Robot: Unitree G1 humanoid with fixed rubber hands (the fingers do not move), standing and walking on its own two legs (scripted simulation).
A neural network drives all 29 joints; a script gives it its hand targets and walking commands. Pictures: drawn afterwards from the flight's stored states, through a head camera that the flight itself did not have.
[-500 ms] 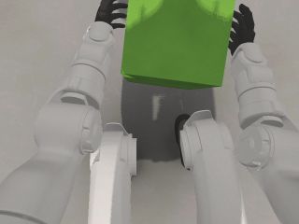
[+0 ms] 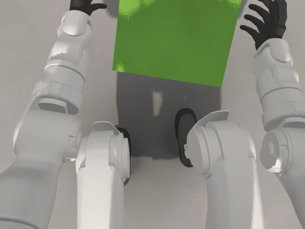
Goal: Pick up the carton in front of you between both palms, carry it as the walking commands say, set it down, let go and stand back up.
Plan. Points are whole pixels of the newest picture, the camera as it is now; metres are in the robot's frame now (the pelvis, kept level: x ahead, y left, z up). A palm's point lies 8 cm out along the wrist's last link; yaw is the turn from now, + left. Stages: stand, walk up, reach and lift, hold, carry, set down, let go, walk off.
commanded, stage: set down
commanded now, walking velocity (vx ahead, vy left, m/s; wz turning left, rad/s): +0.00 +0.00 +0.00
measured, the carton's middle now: (168, 35) +0.49 -0.06 -0.25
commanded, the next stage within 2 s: let go in 0.98 s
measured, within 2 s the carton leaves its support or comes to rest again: neither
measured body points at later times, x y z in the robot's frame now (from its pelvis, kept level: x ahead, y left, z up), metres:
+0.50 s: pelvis +0.01 +0.00 +0.11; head +0.33 -0.01 +0.43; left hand +0.57 +0.11 -0.02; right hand +0.47 -0.27 -0.01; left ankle +0.09 +0.11 -0.34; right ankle +0.14 -0.13 -0.34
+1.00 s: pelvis +0.04 +0.00 +0.24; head +0.32 -0.01 +0.60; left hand +0.56 +0.12 +0.14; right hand +0.46 -0.27 +0.14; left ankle +0.09 +0.11 -0.34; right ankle +0.14 -0.13 -0.34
